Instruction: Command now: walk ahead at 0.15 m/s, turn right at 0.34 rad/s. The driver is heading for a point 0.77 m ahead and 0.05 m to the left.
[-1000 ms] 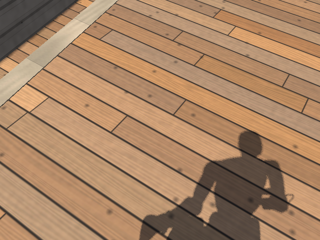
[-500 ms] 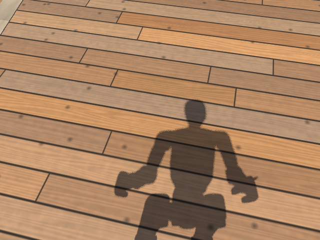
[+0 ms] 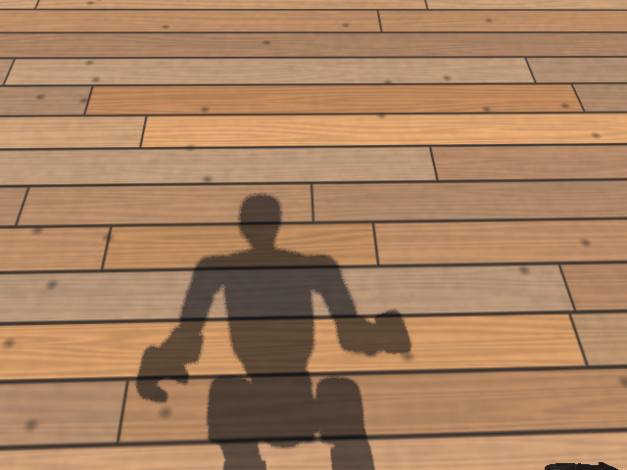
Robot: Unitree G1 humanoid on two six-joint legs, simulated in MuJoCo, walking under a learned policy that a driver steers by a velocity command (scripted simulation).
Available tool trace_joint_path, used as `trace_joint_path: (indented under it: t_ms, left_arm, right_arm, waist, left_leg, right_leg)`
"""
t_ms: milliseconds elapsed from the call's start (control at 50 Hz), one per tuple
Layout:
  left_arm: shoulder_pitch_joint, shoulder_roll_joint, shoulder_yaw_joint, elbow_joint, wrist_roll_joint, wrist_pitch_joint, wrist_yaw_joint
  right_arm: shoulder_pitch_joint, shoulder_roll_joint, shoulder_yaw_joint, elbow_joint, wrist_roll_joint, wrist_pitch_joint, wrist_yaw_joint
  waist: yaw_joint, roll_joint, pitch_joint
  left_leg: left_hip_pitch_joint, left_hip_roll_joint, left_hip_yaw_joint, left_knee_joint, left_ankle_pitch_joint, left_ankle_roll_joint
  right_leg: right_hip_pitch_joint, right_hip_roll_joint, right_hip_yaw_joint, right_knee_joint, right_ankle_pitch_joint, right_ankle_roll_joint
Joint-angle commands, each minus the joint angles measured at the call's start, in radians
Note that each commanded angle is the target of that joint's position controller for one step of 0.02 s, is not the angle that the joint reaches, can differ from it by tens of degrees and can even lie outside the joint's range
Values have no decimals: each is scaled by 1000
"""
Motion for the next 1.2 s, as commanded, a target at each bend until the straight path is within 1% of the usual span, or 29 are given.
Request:
trace_joint_path:
  t_ms: [20, 100, 160, 200, 220, 240, 280, 320, 360, 420, 480, 500, 520, 540, 560, 600, 660, 740, 820, 860, 900, 920, 940, 960, 980, 1000, 1020, 1100, 1200]
  left_arm:
    - [80, 31, 10, -58, 8, 7, 7]
    - [26, 21, -6, -63, 19, 2, -2]
    - [-6, 37, -2, -66, 19, 11, -13]
    - [-16, 41, -1, -66, 33, 10, -16]
    - [-29, 79, 3, -85, 44, 8, -10]
    - [-92, 143, 10, -106, 45, 12, -2]
    - [-139, 34, -17, -99, 50, -2, -19]
    - [-104, 66, -9, -87, 47, -10, -23]
    - [-37, 109, 3, -69, 28, -14, -18]
    - [8, 111, 6, -51, 12, -28, -10]
    - [-120, 64, -6, -87, 4, -38, -11]
    - [-160, 19, -17, -113, 6, -46, -14]
    - [-167, -17, -24, -142, 7, -63, -17]
    - [-175, 30, -13, -154, -2, -79, -15]
    - [-181, 59, -1, -150, -14, -95, -15]
    - [-163, 34, -5, -136, -12, -114, -27]
    - [-191, 9, -8, -138, -2, -116, -54]
    - [-270, -51, -33, -159, -4, -116, -78]
    - [-293, 4, -17, -172, -11, -115, -79]
    - [-229, 43, 2, -157, -5, -116, -74]
    - [26, 103, 41, -79, 1, -106, -56]
    - [202, 175, 59, -46, 9, -94, -39]
    - [195, 229, 54, -43, 23, -99, -49]
    - [152, 137, 33, -47, 12, -106, -53]
    - [87, 100, 18, -42, 6, -111, -53]
    - [33, 87, 13, -41, 10, -114, -56]
    - [-10, 69, 9, -39, 20, -119, -61]
    - [-35, 48, 6, -4, 16, -146, -60]
    - [6, 80, 10, 44, 23, -134, -39]
  right_arm:
    - [-13, -134, -32, -28, -5, -1, -2]
    - [-26, -161, -39, 3, 17, 12, -5]
    - [-20, -165, -33, 24, 30, 30, -1]
    - [-2, -125, -13, 45, 35, 33, 4]
    - [31, -88, 3, 55, 19, 29, 8]
    - [108, -69, 8, 61, -3, 22, 15]
    - [56, -96, 7, 69, -5, 32, 5]
    - [53, -124, -1, 89, 5, 40, -4]
    - [55, -118, -2, 87, 19, 33, -1]
    - [49, -105, -5, 83, 36, -1, 12]
    - [176, -115, -14, 143, 41, -27, 29]
    - [223, -151, -24, 165, 35, -31, 29]
    - [288, -220, -43, 187, 37, -30, 28]
    - [323, -241, -49, 180, 31, -28, 27]
    - [355, -219, -45, 180, 27, -33, 21]
    - [346, -197, -39, 169, 34, -37, 8]
    - [297, -139, -16, 160, 32, -15, -2]
    - [282, -192, -25, 150, 34, -1, -17]
    - [323, -225, -39, 172, 54, -2, -14]
    - [312, -238, -46, 174, 57, 2, -15]
    - [307, -218, -40, 169, 47, 8, -19]
    - [317, -148, -15, 141, 14, 7, -20]
    - [435, -40, 14, 123, 31, -15, -14]
    - [350, -158, -13, 124, 59, -32, -4]
    - [250, -195, -26, 92, 75, -41, 1]
    - [207, -179, -22, 86, 64, -45, -3]
    - [200, -167, -25, 87, 46, -43, -6]
    - [225, -115, -20, 99, 38, -2, -10]
    - [58, -86, -10, 52, 17, -9, -5]
  waist:
    - [20, 165, -145]
    - [4, 167, -216]
    - [2, 155, -189]
    - [16, 133, -149]
    - [0, 61, -152]
    - [-85, -104, -139]
    - [-59, -121, -103]
    - [-27, -116, -70]
    - [-7, -140, -27]
    - [0, -165, 7]
    - [-88, -99, -12]
    - [-101, 9, -4]
    - [-96, 220, -7]
    - [-125, 294, 23]
    - [-137, 223, 28]
    - [-115, 119, -12]
    - [-91, 132, -1]
    - [-107, 130, 16]
    - [-95, 149, 42]
    - [-39, 153, 2]
    - [96, 127, -162]
    - [149, -35, -308]
    - [51, -299, -434]
    - [81, -186, -332]
    - [68, -128, -182]
    - [38, -39, -121]
    - [4, -28, -89]
    - [-54, -44, -66]
    - [-21, -7, -1]
  left_leg:
    - [141, 233, -184, -179, 438, 207]
    - [165, 252, -135, -172, 469, 221]
    - [141, 241, -139, -166, 194, 196]
    - [70, 195, -127, -138, -32, 119]
    - [18, 151, -97, -87, -139, 48]
    - [1, 47, 2, -17, -250, -20]
    - [167, 48, -3, -40, -126, -55]
    - [128, 16, 43, 13, -207, -46]
    - [35, -10, 61, 95, -284, -22]
    - [-46, 12, 26, 155, -298, 31]
    - [152, 40, -24, 0, -234, 91]
    - [210, 101, -132, -84, -311, 113]
    - [340, 217, -359, -197, -383, 175]
    - [436, 353, -578, -272, -326, 262]
    - [516, 394, -627, -267, -239, 296]
    - [617, 363, -518, -240, -118, 261]
    - [512, 268, -297, -296, 64, 192]
    - [331, 186, -118, -340, 132, 158]
    - [362, 254, -124, -338, 165, 145]
    - [405, 261, -98, -242, 410, 121]
    - [309, 191, -26, 82, 588, 73]
    - [90, 127, 4, 427, 234, 38]
    - [-197, -54, -85, 733, -439, -5]
    - [-311, 1, -166, 839, -422, 6]
    - [-364, 51, -130, 830, -326, 20]
    - [-326, 97, -110, 786, -234, 22]
    - [-283, 126, -111, 729, -175, 18]
    - [-204, 161, -106, 616, -95, -13]
    - [-227, 133, -71, 290, 145, -52]
  right_leg:
    - [7, -53, -17, -140, 45, 14]
    - [146, -67, -37, -400, 204, 1]
    - [244, -52, -65, -578, 286, -25]
    - [365, -49, -59, -763, 391, -67]
    - [434, -146, 55, -805, 512, -104]
    - [390, -250, 168, -807, 528, -170]
    - [202, -175, 124, -846, 208, -161]
    - [199, -132, 100, -859, 24, -135]
    - [215, -183, 190, -910, -139, -179]
    - [255, -262, 312, -934, -150, -244]
    - [146, -193, 200, -847, -6, -195]
    - [76, -108, 79, -701, 75, -144]
    - [-77, 2, -76, -468, 117, -83]
    - [-261, 3, -72, -312, -3, -65]
    - [-386, -27, -24, -152, -71, -69]
    - [-499, -84, -6, -56, 66, -88]
    - [-395, -122, -57, -198, 225, -69]
    - [-141, -74, -132, -504, 443, -45]
    - [-60, -62, -115, -627, 496, -80]
    - [44, -35, -128, -660, 473, -119]
    - [407, -11, -147, -657, 458, -173]
    - [695, -221, 101, -638, 406, -231]
    - [862, -423, 640, -854, 87, -379]
    - [779, -400, 681, -950, -69, -347]
    - [649, -373, 521, -955, -15, -311]
    - [519, -331, 400, -966, 135, -295]
    - [421, -288, 310, -983, 250, -287]
    - [283, -245, 155, -1073, 392, -306]
    - [270, -195, -10, -1065, 710, -279]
